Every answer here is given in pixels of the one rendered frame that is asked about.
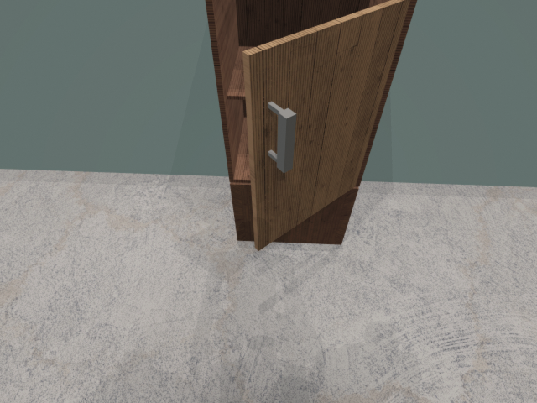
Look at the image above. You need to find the handle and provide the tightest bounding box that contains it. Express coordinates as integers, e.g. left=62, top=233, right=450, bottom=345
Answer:
left=268, top=102, right=296, bottom=173

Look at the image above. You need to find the cupboard door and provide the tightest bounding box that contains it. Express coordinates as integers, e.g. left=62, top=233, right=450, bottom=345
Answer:
left=242, top=0, right=410, bottom=251

